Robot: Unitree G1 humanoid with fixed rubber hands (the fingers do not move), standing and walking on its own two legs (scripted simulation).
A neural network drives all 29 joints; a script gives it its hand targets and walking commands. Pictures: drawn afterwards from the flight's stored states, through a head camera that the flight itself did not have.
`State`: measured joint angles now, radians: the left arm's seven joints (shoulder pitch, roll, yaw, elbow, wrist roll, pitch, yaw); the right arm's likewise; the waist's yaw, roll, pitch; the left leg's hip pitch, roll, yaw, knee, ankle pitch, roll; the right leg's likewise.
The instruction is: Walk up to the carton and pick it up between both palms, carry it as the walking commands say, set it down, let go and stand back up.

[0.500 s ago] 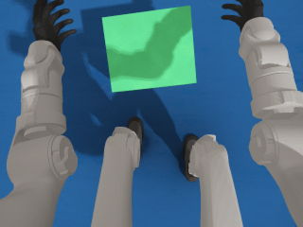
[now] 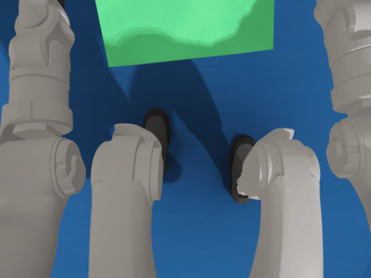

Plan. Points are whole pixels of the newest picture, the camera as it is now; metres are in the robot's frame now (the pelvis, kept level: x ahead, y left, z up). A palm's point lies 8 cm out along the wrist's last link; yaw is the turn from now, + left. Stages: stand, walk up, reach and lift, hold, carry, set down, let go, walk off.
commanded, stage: reach and lift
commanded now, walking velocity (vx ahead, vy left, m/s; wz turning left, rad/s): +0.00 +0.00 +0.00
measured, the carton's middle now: out of the picture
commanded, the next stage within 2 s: none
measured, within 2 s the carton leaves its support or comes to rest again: neither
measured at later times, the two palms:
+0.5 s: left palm out of the picture +0.52 +0.26 -0.23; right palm out of the picture +0.57 -0.14 -0.25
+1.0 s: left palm out of the picture +0.52 +0.24 -0.22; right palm out of the picture +0.56 -0.10 -0.23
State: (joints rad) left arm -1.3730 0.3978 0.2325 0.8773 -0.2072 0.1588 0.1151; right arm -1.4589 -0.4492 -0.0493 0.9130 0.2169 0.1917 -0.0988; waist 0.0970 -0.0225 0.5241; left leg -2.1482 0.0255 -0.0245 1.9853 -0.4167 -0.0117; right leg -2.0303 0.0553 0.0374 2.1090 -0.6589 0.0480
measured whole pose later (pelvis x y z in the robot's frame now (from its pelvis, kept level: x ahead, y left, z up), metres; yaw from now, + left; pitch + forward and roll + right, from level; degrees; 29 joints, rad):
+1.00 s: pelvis +0.00 +0.00 -0.04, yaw +0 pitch +34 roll +0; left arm -1.52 0.39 0.16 1.21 -0.27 0.02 0.10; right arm -1.55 -0.37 0.07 1.12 0.22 0.09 -0.11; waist 0.10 0.00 0.49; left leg -2.28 0.04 -0.02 2.10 -0.41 -0.01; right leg -2.17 0.08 0.05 2.23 -0.66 0.05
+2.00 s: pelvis +0.00 -0.01 -0.04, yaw -1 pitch +32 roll +1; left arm -1.51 0.40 0.17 1.05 -0.22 0.20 0.10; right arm -1.49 -0.32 -0.09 0.95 0.11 0.23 -0.14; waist 0.11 -0.04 0.53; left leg -2.24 0.04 -0.04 2.12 -0.44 -0.04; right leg -2.13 0.09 0.03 2.26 -0.68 0.03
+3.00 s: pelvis -0.02 +0.00 +0.03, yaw -1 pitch +27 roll -1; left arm -1.39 0.24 0.39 0.64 0.01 0.43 0.10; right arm -1.42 -0.28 -0.26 0.76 -0.01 0.37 -0.05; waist 0.11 -0.05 0.52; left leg -1.98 0.02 -0.06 1.89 -0.38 -0.03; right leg -1.88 0.07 0.01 2.00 -0.60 0.03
